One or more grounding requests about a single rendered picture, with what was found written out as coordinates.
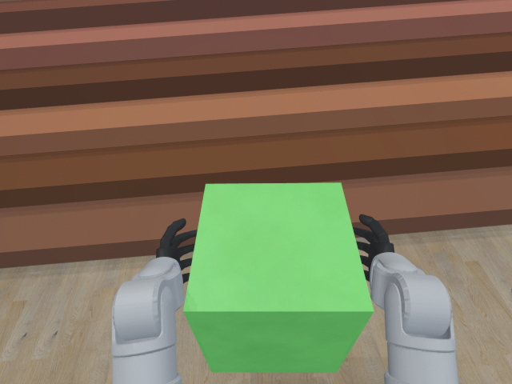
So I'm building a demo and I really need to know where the robot right hand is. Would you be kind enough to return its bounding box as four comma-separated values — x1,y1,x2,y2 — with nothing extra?
353,214,394,281

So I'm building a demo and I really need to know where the robot left forearm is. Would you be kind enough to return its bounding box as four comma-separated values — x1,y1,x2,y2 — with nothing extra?
111,257,185,384

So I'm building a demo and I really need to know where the robot right forearm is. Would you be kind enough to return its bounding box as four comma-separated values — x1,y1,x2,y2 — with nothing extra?
370,252,458,384

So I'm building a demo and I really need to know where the robot left hand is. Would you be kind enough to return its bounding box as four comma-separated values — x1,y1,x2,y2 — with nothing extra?
156,218,198,283

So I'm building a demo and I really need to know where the carton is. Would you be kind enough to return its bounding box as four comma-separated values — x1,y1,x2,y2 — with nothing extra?
183,182,374,373

